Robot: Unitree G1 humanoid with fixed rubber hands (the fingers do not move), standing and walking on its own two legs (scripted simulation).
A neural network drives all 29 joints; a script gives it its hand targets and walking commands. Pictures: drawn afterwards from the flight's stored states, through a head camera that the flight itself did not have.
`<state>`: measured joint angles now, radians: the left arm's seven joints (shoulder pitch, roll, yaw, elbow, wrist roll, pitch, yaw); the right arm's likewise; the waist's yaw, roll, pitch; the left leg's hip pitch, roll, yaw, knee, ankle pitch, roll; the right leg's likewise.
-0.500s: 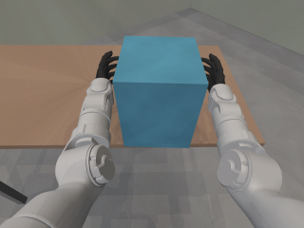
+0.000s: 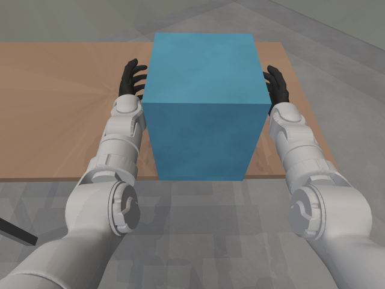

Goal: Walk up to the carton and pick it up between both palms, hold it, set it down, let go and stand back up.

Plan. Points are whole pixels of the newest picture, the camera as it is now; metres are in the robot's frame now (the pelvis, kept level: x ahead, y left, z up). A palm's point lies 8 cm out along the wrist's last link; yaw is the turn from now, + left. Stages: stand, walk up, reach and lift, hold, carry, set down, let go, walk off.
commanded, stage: set down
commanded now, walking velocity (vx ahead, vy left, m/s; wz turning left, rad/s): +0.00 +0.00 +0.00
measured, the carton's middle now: (202, 112) +0.45 +0.04 +0.10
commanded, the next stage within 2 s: none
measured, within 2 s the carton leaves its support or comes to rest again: neither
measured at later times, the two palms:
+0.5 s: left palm (129, 116) +0.40 +0.18 +0.13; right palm (317, 118) +0.42 -0.20 +0.13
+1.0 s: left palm (104, 166) +0.29 +0.20 +0.11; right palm (322, 160) +0.32 -0.17 +0.14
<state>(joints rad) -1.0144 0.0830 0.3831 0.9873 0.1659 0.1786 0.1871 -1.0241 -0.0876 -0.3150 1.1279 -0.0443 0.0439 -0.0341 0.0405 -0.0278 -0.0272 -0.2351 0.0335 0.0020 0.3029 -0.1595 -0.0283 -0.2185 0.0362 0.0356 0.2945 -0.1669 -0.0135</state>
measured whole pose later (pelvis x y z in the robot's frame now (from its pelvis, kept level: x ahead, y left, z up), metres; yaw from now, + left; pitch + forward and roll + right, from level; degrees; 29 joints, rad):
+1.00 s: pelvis -0.07 +0.00 +0.00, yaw -1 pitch -1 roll -1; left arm -0.53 0.09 0.20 0.40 0.01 0.48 0.15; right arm -0.58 -0.31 0.08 0.58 0.36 0.26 -0.07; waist 0.04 -0.03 -0.03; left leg -0.23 0.06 0.00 0.33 -0.11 -0.04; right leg -0.20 0.06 0.03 0.29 -0.14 -0.04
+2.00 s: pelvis -0.03 +0.00 +0.00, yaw +0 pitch -4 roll +0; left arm 0.23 0.09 0.05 -0.44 -0.06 0.62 0.12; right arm 0.21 -0.30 0.05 -0.21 0.36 0.31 -0.08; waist 0.04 -0.03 0.01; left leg -0.09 0.03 0.00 0.29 -0.13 -0.03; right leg -0.08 0.04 0.03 0.29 -0.14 -0.02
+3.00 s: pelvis -0.02 -0.01 +0.00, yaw +0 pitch -2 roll +0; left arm 0.38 0.13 0.05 -0.09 -0.07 0.27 -0.01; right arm 0.43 -0.27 0.05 -0.09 0.22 0.09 -0.04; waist 0.04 -0.02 0.09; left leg -0.09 0.03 0.00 0.27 -0.14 -0.03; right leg -0.09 0.04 0.03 0.29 -0.16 -0.03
